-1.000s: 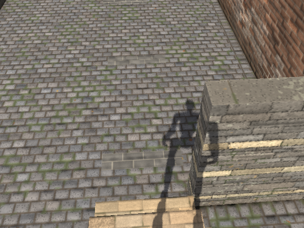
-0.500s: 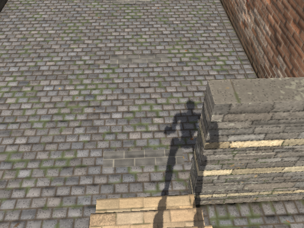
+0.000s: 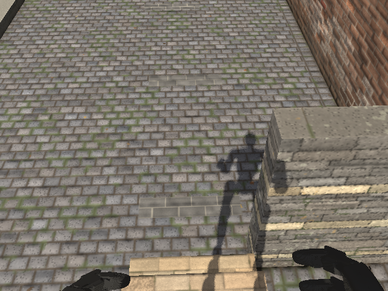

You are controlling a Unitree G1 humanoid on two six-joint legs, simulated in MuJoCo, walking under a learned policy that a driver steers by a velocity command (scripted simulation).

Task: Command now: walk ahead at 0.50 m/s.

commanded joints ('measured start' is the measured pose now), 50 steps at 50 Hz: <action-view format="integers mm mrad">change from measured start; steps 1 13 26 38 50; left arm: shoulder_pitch -73 -76 -71 -64 -60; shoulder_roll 87 76 74 68 59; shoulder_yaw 28 20 25 24 21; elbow -99 -105 -99 -98 -96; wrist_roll -1 0 7 9 9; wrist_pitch -20 -19 -12 -10 -11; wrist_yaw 7 9 4 6 6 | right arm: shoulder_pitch -95 -105 -113 -118 -123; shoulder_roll -92 -89 -78 -68 -56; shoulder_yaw -33 -31 -24 -20 -17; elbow -96 -94 -96 -90 -81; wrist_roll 1 -2 -10 -11 -11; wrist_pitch -20 -16 -11 -11 -11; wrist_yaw -5 -4 1 1 2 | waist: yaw -5 -3 0 2 4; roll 0 -1 0 2 -1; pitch -92 -92 -89 -88 -76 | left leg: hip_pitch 66 60 48 45 45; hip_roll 81 81 80 82 86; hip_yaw -114 -126 -125 -128 -139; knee -65 -75 -88 -93 -108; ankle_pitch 494 494 479 467 437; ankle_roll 44 43 39 38 41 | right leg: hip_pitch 2 3 12 11 12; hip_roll -56 -64 -59 -60 -67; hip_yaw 75 70 79 84 92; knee -76 -83 -93 -100 -112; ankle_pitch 306 279 269 258 239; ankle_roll -55 -47 -50 -49 -47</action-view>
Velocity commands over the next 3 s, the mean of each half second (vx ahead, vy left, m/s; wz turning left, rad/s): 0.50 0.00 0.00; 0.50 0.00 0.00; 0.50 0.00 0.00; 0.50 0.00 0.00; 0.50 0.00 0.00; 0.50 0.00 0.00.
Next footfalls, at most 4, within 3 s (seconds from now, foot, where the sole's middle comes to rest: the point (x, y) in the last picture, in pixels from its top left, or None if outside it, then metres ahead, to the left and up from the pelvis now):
none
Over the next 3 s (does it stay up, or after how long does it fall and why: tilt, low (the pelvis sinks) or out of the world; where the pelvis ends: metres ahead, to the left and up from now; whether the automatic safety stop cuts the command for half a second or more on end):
stays up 0.00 0.00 0.01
